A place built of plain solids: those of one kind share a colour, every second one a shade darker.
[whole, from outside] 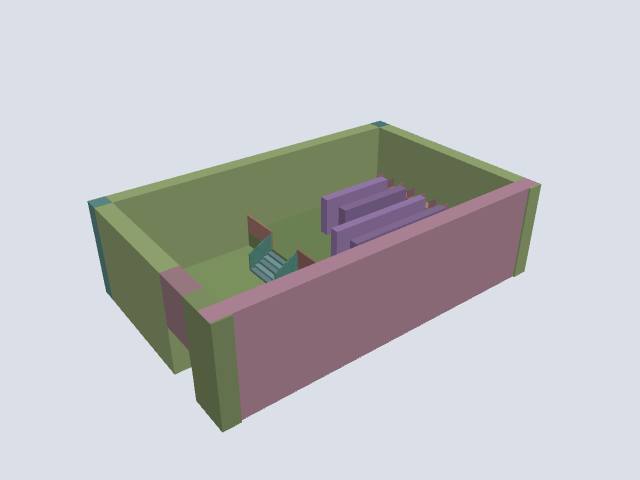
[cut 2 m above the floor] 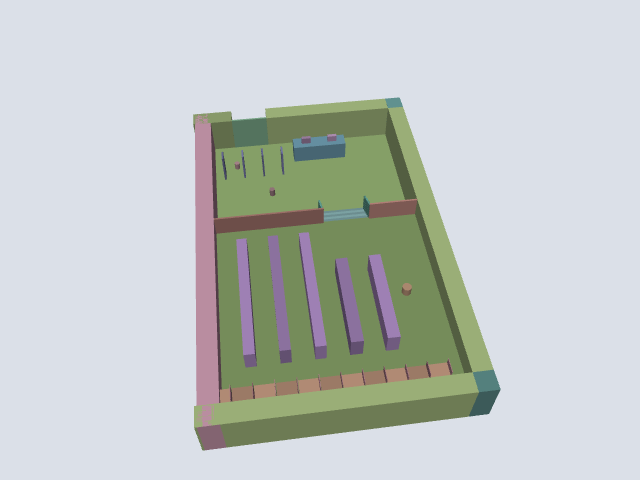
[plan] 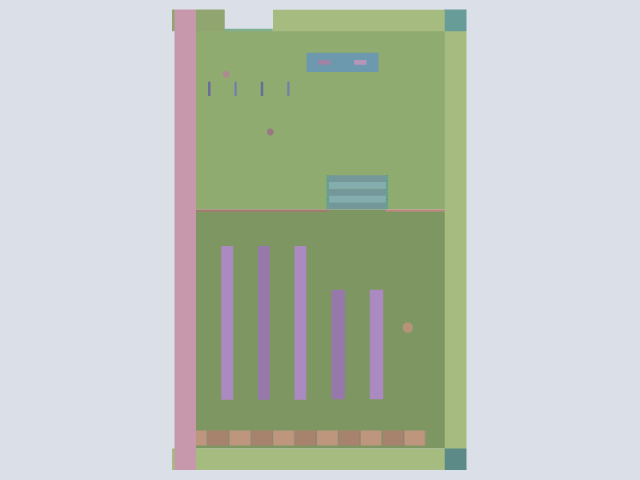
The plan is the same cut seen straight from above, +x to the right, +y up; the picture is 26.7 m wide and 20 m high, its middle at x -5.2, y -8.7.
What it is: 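A split-level library whose reading floor steps up the slope in terraces, joined by short flights of steps, one wing of it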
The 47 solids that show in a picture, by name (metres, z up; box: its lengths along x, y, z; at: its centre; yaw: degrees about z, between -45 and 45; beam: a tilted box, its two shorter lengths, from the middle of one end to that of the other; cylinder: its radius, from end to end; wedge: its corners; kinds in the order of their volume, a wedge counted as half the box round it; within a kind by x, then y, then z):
{
 "wall_1": {"box": [2.2, 0.9, 5.34], "at": [-10.26, 0.45, 2.37]},
 "wall_2": {"box": [11.37, 0.9, 5.34], "at": [-5.68, -17.83, 2.37]},
 "wall_3": {"box": [7.17, 0.9, 5.34], "at": [-3.58, 0.45, 2.37]},
 "wall_4": {"box": [0.9, 17.39, 5.34], "at": [0.45, -8.69, 2.37]},
 "floor_1": {"box": [10.37, 9.96, 1.22], "at": [-5.18, -12.4, 0.31]},
 "floor_2": {"box": [10.37, 7.42, 0.3], "at": [-5.18, -3.71, -0.15]},
 "wall_wing_1": {"box": [0.9, 19.18, 5.34], "at": [-10.81, -8.69, 2.37]},
 "stack_1": {"box": [0.5, 6.4, 2.22], "at": [-9.06, -12.15, 2.04]},
 "stack_2": {"box": [0.5, 6.4, 2.22], "at": [-7.54, -12.15, 2.04]},
 "stack_3": {"box": [0.5, 6.4, 2.22], "at": [-6.02, -12.15, 2.04]},
 "stack_4": {"box": [0.57, 4.57, 2.22], "at": [-4.44, -13.05, 2.04]},
 "stack_5": {"box": [0.57, 4.57, 2.22], "at": [-2.85, -13.05, 2.04]},
 "wall_corner_1": {"box": [0.9, 0.9, 5.34], "at": [0.45, -17.83, 2.37]},
 "wall_corner_2": {"box": [0.9, 0.9, 5.34], "at": [0.45, 0.45, 2.37]},
 "wall_head_1": {"box": [2.0, 0.9, 2.69], "at": [-8.16, 0.45, 3.7]},
 "step_t1a_1": {"box": [2.37, 0.29, 1.07], "at": [-3.64, -7.28, 0.23]},
 "step_t1a_2": {"box": [2.37, 0.29, 0.92], "at": [-3.64, -7.0, 0.16]},
 "step_t1a_3": {"box": [2.37, 0.29, 0.76], "at": [-3.64, -6.71, 0.08]},
 "step_t1a_4": {"box": [2.37, 0.29, 0.61], "at": [-3.64, -6.43, 0.0]},
 "step_t1a_5": {"box": [2.37, 0.29, 0.45], "at": [-3.64, -6.14, -0.07]},
 "desk_counter_1": {"box": [3.0, 0.8, 1.05], "at": [-4.26, -1.3, 0.53]},
 "rail_edge_1": {"box": [5.54, 0.1, 1.07], "at": [-7.6, -7.47, 1.46]},
 "rail_edge_2": {"box": [2.46, 0.1, 1.07], "at": [-1.23, -7.47, 1.46]},
 "wall_leaf_1": {"box": [2.0, 0.1, 2.65], "at": [-8.16, 0.05, 1.02]},
 "gate_1": {"box": [0.1, 0.6, 1.6], "at": [-9.81, -2.4, 0.8]},
 "gate_2": {"box": [0.1, 0.6, 1.6], "at": [-8.71, -2.4, 0.8]},
 "gate_3": {"box": [0.1, 0.6, 1.6], "at": [-7.62, -2.4, 0.8]},
 "gate_4": {"box": [0.1, 0.6, 1.6], "at": [-6.51, -2.4, 0.8]},
 "carrel_top_1": {"box": [0.42, 0.63, 0.04], "at": [-10.15, -16.95, 1.65]},
 "carrel_top_2": {"box": [0.85, 0.63, 0.04], "at": [-9.45, -16.95, 1.65]},
 "carrel_top_3": {"box": [0.85, 0.63, 0.04], "at": [-8.54, -16.95, 1.65]},
 "carrel_top_4": {"box": [0.85, 0.63, 0.04], "at": [-7.63, -16.95, 1.65]},
 "carrel_top_5": {"box": [0.85, 0.63, 0.04], "at": [-6.72, -16.95, 1.65]},
 "carrel_top_6": {"box": [0.85, 0.63, 0.04], "at": [-5.81, -16.95, 1.65]},
 "carrel_top_7": {"box": [0.85, 0.63, 0.04], "at": [-4.9, -16.95, 1.65]},
 "carrel_top_8": {"box": [0.85, 0.63, 0.04], "at": [-3.99, -16.95, 1.65]},
 "carrel_top_9": {"box": [0.85, 0.63, 0.04], "at": [-3.08, -16.95, 1.65]},
 "carrel_top_10": {"box": [0.85, 0.63, 0.04], "at": [-2.17, -16.95, 1.65]},
 "carrel_top_11": {"box": [0.85, 0.63, 0.04], "at": [-1.25, -16.95, 1.65]},
 "carrel_side_1": {"box": [0.03, 0.63, 1.3], "at": [-5.37, -16.95, 1.57]},
 "carrel_side_2": {"box": [0.03, 0.63, 1.3], "at": [-3.55, -16.95, 1.57]},
 "carrel_side_3": {"box": [0.03, 0.63, 1.3], "at": [-1.73, -16.95, 1.57]},
 "carrel_side_4": {"box": [0.03, 0.63, 1.3], "at": [-0.81, -16.95, 1.57]},
 "desk_screen_1": {"box": [0.52, 0.2, 0.37], "at": [-5.01, -1.3, 1.24]},
 "desk_screen_2": {"box": [0.52, 0.2, 0.37], "at": [-3.52, -1.3, 1.24]},
 "zclutw_stool_1": {"cylinder": 0.22, "from": [-1.54, -12.35, 0.87], "to": [-1.54, -12.35, 1.35]},
 "zclut_bin_1": {"cylinder": 0.15, "from": [-7.27, -4.2, -0.05], "to": [-7.27, -4.2, 0.41]}
}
